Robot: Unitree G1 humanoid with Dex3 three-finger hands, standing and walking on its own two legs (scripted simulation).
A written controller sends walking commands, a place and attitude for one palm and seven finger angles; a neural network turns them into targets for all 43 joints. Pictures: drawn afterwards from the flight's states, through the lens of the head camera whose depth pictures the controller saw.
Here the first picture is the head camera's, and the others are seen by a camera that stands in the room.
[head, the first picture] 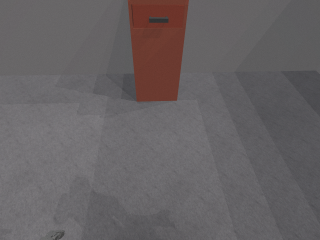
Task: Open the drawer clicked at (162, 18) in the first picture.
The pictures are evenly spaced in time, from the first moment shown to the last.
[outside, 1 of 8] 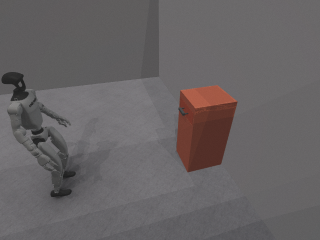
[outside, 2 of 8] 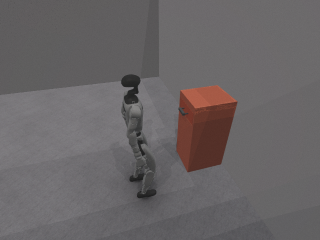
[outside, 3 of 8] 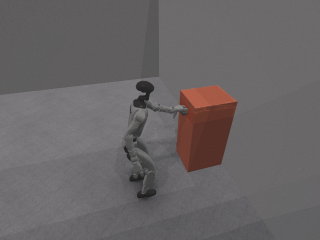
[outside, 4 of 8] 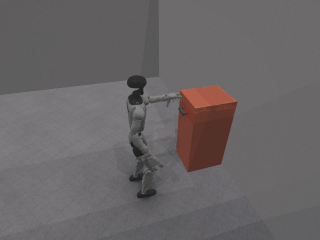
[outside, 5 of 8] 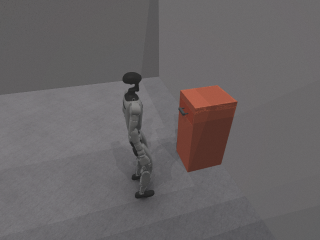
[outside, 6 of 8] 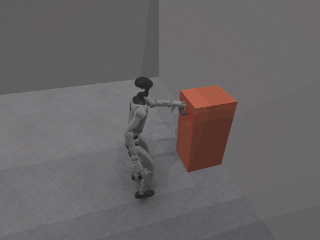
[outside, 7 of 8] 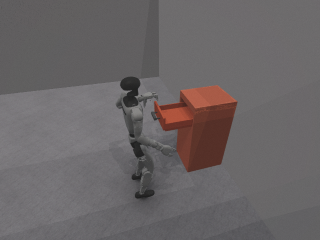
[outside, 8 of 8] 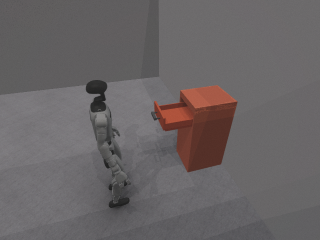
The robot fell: no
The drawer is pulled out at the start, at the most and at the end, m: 0.00 0.30 0.30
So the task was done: yes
